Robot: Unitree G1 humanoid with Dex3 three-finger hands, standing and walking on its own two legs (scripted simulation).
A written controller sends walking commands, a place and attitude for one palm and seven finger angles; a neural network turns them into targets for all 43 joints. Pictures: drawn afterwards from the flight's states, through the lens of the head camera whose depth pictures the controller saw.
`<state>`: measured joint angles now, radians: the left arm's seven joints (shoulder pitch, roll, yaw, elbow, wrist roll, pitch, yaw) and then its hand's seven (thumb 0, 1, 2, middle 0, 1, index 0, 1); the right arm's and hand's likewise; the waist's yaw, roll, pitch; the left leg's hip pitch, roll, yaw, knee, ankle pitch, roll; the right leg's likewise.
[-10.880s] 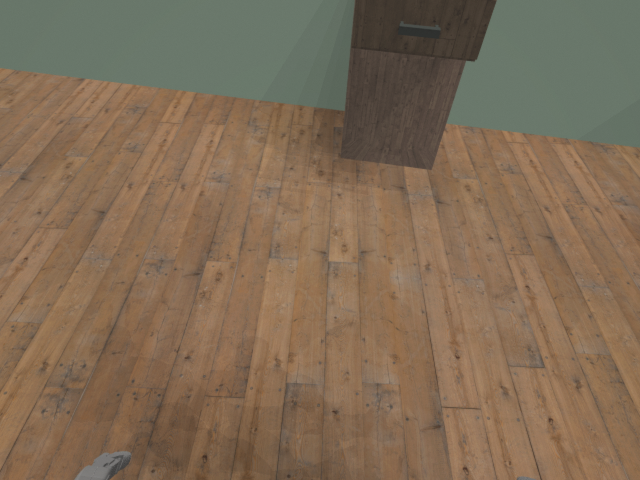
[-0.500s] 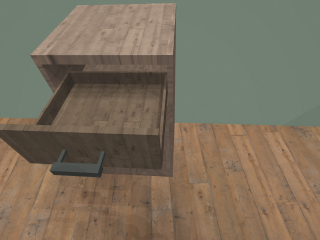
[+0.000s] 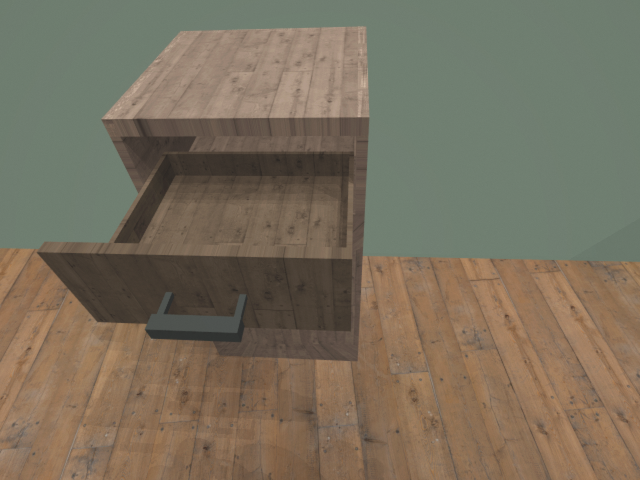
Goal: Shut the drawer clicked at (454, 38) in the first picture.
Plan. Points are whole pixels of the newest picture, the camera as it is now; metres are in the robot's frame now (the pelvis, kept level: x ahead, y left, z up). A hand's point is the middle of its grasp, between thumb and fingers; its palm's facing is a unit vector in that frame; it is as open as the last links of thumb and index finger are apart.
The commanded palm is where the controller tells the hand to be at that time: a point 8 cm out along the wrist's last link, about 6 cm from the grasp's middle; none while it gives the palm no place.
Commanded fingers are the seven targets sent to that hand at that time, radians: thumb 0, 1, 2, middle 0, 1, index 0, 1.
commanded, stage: come to a stop and stand still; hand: left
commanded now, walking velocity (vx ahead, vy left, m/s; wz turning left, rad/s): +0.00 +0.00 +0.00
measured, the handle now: (200, 313) +0.33 +0.20 +0.01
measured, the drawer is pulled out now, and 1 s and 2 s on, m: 0.28 0.28 0.28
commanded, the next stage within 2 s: look again from close up in 0.20 s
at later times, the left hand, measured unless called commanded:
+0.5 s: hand out of the picture +0.04 +0.15 -0.16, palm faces +0.00 -0.97 -0.24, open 7.2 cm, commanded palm none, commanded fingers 0.00 0.90 0.90 -0.20 -0.30 -0.20 -0.30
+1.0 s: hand (224, 463) +0.16 +0.14 -0.06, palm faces +0.26 -0.95 -0.19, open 7.1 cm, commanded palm +0.12 +0.18 -0.05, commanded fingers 0.00 0.90 0.90 -0.36 -0.47 -0.36 -0.47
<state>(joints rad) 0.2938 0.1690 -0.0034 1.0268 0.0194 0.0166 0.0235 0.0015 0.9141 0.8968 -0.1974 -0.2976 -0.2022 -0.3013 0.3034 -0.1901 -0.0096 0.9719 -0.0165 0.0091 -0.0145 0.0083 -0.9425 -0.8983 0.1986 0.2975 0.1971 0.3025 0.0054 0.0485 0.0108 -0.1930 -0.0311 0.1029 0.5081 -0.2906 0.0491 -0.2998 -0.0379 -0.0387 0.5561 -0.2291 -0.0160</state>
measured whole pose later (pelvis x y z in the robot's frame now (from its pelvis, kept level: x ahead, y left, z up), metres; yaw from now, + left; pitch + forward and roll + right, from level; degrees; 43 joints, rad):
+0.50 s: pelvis +0.02 -0.03 +0.01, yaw +0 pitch -1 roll +2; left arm 0.26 0.15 -0.02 1.11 0.01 -0.02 0.03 0.01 0.94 0.90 -0.20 -0.30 -0.20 -0.30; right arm 0.31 -0.16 0.03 1.10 -0.01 -0.02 -0.02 0.00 -0.91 -0.90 0.20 0.30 0.20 0.30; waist 0.00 0.03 0.04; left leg -0.12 0.00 0.09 0.41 -0.27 0.01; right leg -0.25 0.00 -0.05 0.50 -0.23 -0.04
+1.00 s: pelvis +0.03 -0.05 +0.00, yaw +2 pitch -1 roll +1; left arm 0.43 0.16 0.01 0.36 -0.15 -0.08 0.09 0.02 0.94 0.90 -0.23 -0.33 -0.23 -0.33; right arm 0.33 -0.23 0.01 0.93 0.04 -0.21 -0.08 0.01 -0.91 -0.90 0.20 0.30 0.20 0.30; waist 0.00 0.06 0.01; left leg -0.16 0.03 0.03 0.47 -0.29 -0.03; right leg -0.25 0.03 -0.10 0.51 -0.25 -0.08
